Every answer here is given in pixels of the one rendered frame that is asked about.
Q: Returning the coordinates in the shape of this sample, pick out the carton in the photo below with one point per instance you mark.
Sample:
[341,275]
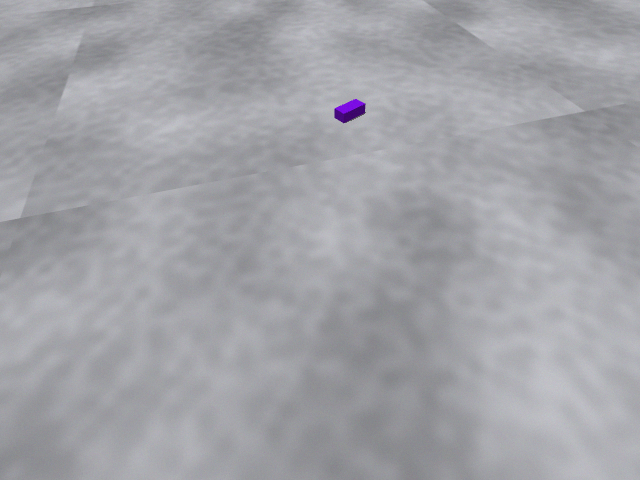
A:
[349,110]

